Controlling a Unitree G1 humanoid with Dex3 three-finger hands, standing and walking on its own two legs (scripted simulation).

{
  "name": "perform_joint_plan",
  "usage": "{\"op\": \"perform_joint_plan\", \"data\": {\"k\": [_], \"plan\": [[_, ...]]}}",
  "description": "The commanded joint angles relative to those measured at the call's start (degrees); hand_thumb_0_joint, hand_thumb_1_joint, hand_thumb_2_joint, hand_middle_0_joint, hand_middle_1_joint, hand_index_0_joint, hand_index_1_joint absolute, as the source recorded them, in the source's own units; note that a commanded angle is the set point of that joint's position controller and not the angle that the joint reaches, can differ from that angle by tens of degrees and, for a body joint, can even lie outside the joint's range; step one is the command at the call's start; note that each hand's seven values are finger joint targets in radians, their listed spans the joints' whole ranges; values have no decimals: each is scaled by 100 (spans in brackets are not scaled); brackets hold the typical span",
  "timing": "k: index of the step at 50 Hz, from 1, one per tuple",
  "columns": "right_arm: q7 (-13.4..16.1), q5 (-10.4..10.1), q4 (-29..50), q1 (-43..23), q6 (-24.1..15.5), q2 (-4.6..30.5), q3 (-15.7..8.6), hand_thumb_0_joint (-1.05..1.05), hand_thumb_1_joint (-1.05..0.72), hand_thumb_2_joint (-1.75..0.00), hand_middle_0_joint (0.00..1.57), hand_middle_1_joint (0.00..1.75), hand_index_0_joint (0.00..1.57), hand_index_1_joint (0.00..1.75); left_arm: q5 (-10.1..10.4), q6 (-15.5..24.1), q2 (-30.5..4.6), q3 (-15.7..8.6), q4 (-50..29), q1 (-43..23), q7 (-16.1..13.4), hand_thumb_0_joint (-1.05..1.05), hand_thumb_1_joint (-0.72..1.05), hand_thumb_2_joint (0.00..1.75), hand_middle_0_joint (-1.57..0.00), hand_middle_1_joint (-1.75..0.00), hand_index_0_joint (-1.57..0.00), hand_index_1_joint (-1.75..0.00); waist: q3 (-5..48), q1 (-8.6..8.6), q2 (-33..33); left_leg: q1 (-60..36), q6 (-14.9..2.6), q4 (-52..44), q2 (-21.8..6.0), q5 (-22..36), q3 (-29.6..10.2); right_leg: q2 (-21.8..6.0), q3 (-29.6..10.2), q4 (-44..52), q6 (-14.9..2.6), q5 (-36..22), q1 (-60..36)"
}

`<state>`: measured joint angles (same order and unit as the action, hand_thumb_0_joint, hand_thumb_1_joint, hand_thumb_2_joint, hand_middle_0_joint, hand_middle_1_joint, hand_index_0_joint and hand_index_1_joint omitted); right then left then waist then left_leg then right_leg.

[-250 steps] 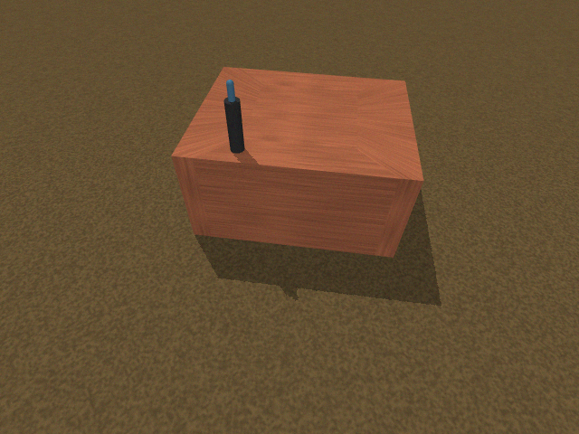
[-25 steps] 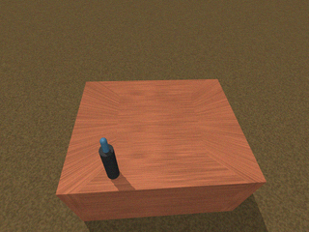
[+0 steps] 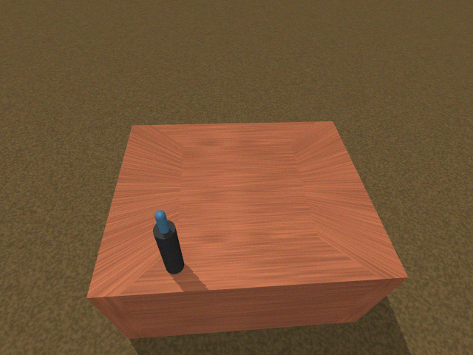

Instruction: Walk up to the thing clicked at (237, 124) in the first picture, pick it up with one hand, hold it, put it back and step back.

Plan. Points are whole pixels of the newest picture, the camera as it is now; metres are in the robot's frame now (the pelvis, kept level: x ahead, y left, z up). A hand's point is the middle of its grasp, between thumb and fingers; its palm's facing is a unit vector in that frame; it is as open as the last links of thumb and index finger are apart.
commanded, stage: stand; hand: left
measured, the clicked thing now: (168, 242) +0.43 +0.18 -0.20
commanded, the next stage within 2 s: go down in 1.76 s
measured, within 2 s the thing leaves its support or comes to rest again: neither
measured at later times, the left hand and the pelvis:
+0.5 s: hand out of the picture +0.06 +0.26 -0.16, palm faces -0.03 -0.94 -0.33, open 7.4 cm; pelvis +0.00 +0.01 +0.00, yaw +0 degrees
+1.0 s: hand out of the picture +0.05 +0.26 -0.16, palm faces -0.02 -0.94 -0.34, open 7.4 cm; pelvis +0.00 +0.00 +0.00, yaw +1 degrees
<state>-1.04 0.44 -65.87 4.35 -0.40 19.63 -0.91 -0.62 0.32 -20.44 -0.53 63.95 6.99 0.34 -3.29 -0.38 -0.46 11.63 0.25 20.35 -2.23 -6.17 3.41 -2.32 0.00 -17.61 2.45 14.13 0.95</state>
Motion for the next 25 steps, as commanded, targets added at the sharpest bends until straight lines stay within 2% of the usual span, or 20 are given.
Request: {"op": "perform_joint_plan", "data": {"k": [1, 2, 6, 9, 10, 14, 16, 17, 18, 21, 25], "plan": [[94, -3, 359, -292, -129, 1284, -210, 0, -90, -90, 20, 30, 20, 30, -21, 88, -1169, -216, -292, -106, -64, 0, 90, 90, -20, -30, -20, -30, 362, -10, 115, -643, -112, -401, -626, 15, -706, -537, -290, 398, -302, -346, 708], [89, -1, 374, -363, -132, 1293, -214, 0, -90, -90, 20, 30, 20, 30, -23, 98, -1168, -215, -302, -57, -67, 0, 90, 90, -20, -30, -20, -30, 447, 43, 115, -752, -132, -349, -646, 147, -707, -551, -291, 397, -305, -408, 713], [91, -4, 356, -319, -128, 1285, -222, 0, -90, -90, 20, 30, 20, 30, -18, 101, -1190, -216, -336, -84, -74, 0, 90, 90, -20, -30, -20, -30, 478, 24, 109, -769, -133, -294, -645, 342, -698, -560, -299, 392, -302, -435, 699], [92, 2, 355, -305, -121, 1302, -231, 0, -90, -90, 20, 30, 20, 30, -19, 104, -1180, -207, -334, -59, -71, 0, 90, 90, -20, -30, -20, -30, 453, 14, 89, -738, -138, -279, -611, 284, -673, -570, -314, 449, -294, -420, 736], [89, -7, 346, -228, -116, 1288, -222, 0, -90, -90, 20, 30, 20, 30, -21, 99, -1188, -206, -330, -61, -67, 0, 90, 90, -20, -30, -20, -30, 374, -24, 105, -638, -126, -344, -589, 72, -693, -557, -297, 446, -297, -348, 722], [88, -13, 359, -280, -132, 1271, -218, 0, -90, -90, 20, 30, 20, 30, -17, 126, -1217, -211, -342, -24, -90, 0, 90, 90, -20, -30, -20, -30, 586, 5, 33, -884, -166, -142, -636, 823, -667, -601, -294, 378, -271, -800, 651], [98, -10, 354, -238, -126, 1263, -211, 0, -90, -90, 20, 30, 20, 30, -24, 121, -1216, -208, -363, -48, -91, 0, 90, 90, -20, -30, -20, -30, 568, -10, 36, -874, -151, -134, -619, 787, -628, -605, -296, 395, -275, -798, 667], [97, -17, 346, -201, -115, 1270, -211, 0, -90, -90, 20, 30, 20, 30, -24, 110, -1205, -207, -356, -28, -93, 0, 90, 90, -20, -30, -20, -30, 483, -21, 73, -776, -147, -191, -603, 549, -647, -586, -281, 428, -276, -642, 690], [98, -6, 350, -230, -122, 1269, -209, 0, -90, -90, 20, 30, 20, 30, -14, 107, -1209, -208, -361, -43, -89, 0, 90, 90, -20, -30, -20, -30, 492, -7, 90, -792, -153, -184, -617, 655, -644, -599, -291, 396, -285, -692, 643], [90, -5, 360, -247, -100, 1303, -220, 0, -90, -90, 20, 30, 20, 30, -30, 106, -1188, -192, -344, 44, -88, 0, 90, 90, -20, -30, -20, -30, 348, -1, 74, -687, -159, -254, -602, 169, -678, -582, -279, 472, -280, -376, 765], [92, -10, 381, -228, -106, 1274, -216, 0, -90, -90, 20, 30, 20, 30, -35, 111, -1225, -205, -371, 18, -90, 0, 90, 90, -20, -30, -20, -30, 450, -15, 55, -757, -159, -210, -602, 418, -657, -597, -275, 427, -285, -554, 705]]}}
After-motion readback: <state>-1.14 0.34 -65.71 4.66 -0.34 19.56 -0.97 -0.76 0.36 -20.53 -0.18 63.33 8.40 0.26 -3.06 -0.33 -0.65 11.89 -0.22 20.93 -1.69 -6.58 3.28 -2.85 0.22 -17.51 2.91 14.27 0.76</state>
